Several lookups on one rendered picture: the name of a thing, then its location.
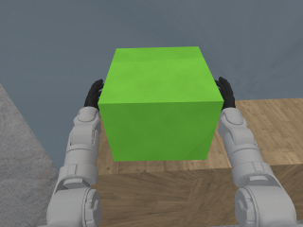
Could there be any pedestal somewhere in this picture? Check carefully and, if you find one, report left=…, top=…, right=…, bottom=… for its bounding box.
left=90, top=97, right=303, bottom=227

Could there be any right robot hand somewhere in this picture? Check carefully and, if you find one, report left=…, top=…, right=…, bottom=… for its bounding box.
left=214, top=77, right=236, bottom=110

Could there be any left robot upper arm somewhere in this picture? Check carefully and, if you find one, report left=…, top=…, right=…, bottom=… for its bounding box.
left=38, top=187, right=102, bottom=227

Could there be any right robot upper arm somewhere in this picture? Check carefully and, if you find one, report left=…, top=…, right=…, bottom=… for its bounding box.
left=235, top=185, right=303, bottom=227

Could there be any left robot forearm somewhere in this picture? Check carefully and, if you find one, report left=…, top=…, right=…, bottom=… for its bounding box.
left=46, top=106, right=101, bottom=225

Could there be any left robot hand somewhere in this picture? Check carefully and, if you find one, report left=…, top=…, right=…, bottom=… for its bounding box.
left=83, top=79, right=104, bottom=110

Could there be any carton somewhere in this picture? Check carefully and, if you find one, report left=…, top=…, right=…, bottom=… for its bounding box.
left=98, top=46, right=224, bottom=162

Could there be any right robot forearm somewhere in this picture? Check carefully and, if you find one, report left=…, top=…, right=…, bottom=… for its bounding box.
left=218, top=107, right=297, bottom=221

